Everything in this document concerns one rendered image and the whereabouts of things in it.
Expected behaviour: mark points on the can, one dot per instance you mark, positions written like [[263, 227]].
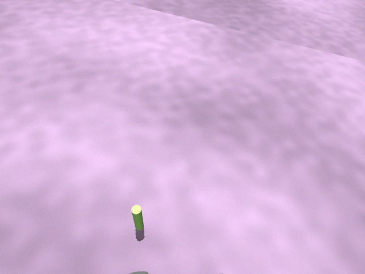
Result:
[[137, 217]]

